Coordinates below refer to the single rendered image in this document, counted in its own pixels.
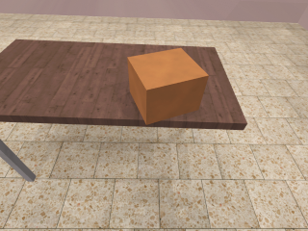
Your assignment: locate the carton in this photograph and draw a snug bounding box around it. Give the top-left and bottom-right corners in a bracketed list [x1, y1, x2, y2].
[127, 48, 209, 125]

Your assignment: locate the table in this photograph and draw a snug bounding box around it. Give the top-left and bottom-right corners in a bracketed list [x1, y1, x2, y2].
[0, 39, 247, 182]

